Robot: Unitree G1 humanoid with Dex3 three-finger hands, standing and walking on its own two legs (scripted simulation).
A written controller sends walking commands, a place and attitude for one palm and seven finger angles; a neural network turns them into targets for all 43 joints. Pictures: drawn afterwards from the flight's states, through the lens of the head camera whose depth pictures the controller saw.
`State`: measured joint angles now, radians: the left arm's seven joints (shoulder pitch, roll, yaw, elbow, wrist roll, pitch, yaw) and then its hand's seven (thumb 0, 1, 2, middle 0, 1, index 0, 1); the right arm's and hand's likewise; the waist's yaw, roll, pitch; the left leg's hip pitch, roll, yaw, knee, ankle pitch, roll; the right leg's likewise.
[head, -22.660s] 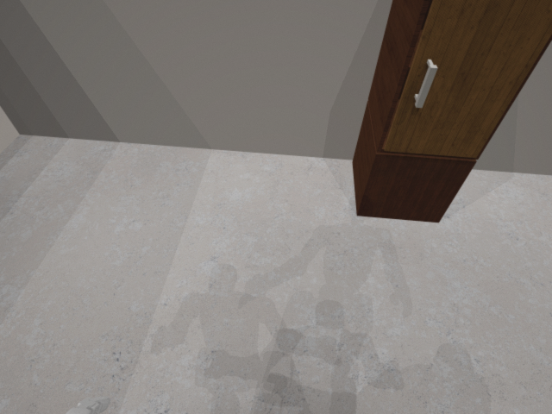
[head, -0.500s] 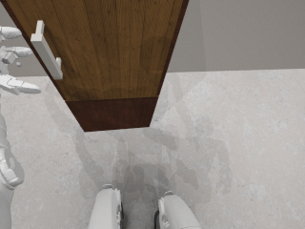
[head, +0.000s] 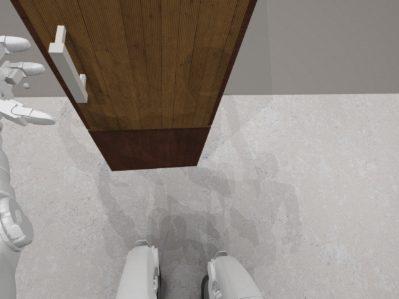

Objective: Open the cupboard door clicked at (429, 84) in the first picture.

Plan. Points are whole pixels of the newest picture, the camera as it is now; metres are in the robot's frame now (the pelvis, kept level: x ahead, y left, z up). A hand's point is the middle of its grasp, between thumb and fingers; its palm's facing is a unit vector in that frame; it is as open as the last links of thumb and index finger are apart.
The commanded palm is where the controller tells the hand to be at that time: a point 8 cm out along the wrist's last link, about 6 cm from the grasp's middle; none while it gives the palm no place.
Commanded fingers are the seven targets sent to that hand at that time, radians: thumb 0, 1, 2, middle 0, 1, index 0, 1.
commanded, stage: move the hooked fingers beside the handle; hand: left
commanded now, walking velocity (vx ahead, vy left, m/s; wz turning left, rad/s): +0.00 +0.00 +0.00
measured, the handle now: (72, 67) +0.53 +0.23 +0.06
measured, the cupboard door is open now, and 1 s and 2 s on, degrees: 0 0 0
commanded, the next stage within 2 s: slide the fingers in behind the handle in 0.28 s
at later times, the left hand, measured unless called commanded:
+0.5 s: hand (34, 89) +0.47 +0.28 +0.07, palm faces +0.08 -1.00 -0.01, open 14.0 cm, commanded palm +0.45 +0.31 +0.06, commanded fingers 0.00 -0.50 0.30 -0.30 -1.20 -0.30 -1.20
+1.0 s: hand (55, 87) +0.48 +0.25 +0.07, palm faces +0.08 -1.00 +0.00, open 14.0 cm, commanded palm +0.46 +0.28 +0.06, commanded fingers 0.00 -0.50 0.30 -0.30 -1.20 -0.30 -1.20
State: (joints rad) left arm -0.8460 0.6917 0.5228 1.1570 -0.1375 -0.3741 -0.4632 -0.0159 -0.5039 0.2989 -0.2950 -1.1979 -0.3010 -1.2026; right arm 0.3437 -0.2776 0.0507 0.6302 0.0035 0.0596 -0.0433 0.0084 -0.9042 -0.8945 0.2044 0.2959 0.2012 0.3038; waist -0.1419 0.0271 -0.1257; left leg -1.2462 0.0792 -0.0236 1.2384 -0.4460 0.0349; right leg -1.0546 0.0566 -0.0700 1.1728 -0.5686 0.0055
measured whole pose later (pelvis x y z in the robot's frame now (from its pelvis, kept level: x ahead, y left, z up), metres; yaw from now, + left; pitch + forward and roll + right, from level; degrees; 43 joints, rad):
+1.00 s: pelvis +0.00 -0.01 +0.00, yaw +0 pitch +24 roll -5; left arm -0.80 0.57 0.46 1.11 -0.14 -0.40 -0.36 -0.02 -0.50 0.30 -0.30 -1.20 -0.30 -1.20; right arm 0.35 -0.26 0.04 0.64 0.00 0.06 -0.03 0.01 -0.90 -0.89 0.20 0.30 0.20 0.30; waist -0.13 0.04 -0.14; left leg -1.20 0.08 -0.02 1.22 -0.44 0.03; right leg -1.02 0.06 -0.06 1.17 -0.57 0.00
